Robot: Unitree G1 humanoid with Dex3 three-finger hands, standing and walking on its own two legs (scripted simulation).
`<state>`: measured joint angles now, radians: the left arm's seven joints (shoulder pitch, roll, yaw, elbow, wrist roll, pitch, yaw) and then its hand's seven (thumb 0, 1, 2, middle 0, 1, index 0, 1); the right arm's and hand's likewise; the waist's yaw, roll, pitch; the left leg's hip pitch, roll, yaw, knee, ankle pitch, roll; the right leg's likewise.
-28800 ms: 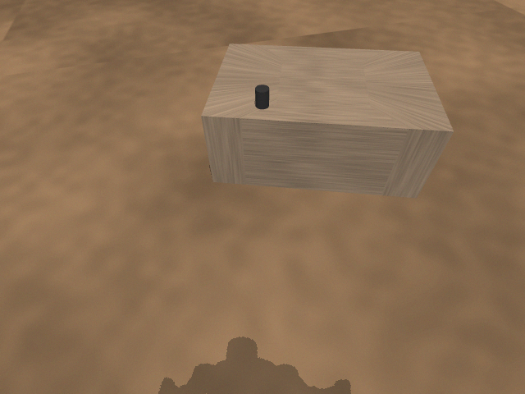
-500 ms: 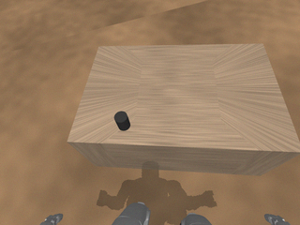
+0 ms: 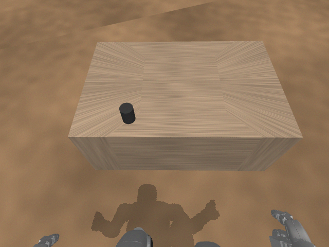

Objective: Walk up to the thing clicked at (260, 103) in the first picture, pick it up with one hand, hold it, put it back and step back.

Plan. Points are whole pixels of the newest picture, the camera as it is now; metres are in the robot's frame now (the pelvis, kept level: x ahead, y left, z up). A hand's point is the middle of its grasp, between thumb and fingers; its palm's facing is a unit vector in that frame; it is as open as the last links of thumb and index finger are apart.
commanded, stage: step back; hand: left
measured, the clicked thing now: (127, 113) +0.66 +0.20 -0.29
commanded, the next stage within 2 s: none
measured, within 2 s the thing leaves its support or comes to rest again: neither
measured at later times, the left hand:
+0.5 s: hand out of the picture -0.03 +0.30 -0.14, palm faces +0.04 -0.92 -0.39, open 7.3 cm
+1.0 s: hand out of the picture -0.24 +0.28 -0.13, palm faces -0.01 -0.90 -0.44, open 7.3 cm
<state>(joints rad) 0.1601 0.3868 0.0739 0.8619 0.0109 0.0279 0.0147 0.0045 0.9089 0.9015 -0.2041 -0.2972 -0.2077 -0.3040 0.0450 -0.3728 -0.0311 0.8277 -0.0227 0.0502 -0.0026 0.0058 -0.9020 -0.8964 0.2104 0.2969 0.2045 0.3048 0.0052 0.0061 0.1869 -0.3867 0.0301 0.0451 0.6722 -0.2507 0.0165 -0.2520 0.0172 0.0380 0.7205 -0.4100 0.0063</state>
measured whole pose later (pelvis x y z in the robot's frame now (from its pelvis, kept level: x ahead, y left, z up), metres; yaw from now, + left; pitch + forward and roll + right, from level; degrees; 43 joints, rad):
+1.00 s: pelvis -0.32 +0.01 +0.01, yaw +1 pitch -2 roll +1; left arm 0.19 0.37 0.06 0.84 0.05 0.05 0.02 0.01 0.90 0.90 -0.21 -0.30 -0.21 -0.30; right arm 0.17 -0.41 -0.05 0.87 -0.01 0.06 -0.02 0.01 -0.91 -0.90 0.21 0.30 0.20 0.30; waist 0.01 0.02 0.15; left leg -0.41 -0.08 -0.09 1.00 -0.50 -0.02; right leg -0.31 -0.05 -0.01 0.65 -0.31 0.00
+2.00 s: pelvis -0.42 +0.00 +0.01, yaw +2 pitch -2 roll +0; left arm 0.15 0.36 0.05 1.01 0.03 -0.02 -0.01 0.00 0.91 0.90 -0.20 -0.30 -0.21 -0.30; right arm 0.19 -0.37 -0.04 1.02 -0.03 -0.02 0.00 0.01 -0.90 -0.90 0.21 0.30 0.20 0.30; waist 0.01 0.01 0.06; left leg -0.29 0.00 -0.02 0.61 -0.35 0.00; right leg -0.18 -0.03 -0.06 0.57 -0.35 0.00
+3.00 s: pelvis -0.44 +0.01 +0.03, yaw +1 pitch -3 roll +0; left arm 0.13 0.36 0.00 1.15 0.01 -0.01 -0.02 0.00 0.91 0.90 -0.20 -0.30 -0.21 -0.30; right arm 0.13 -0.34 0.00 1.16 -0.02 0.00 0.01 0.01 -0.91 -0.90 0.21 0.30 0.20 0.30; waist -0.01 -0.01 0.05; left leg -0.18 0.01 0.01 0.33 -0.10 0.00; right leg -0.09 -0.02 -0.04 0.32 -0.19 0.02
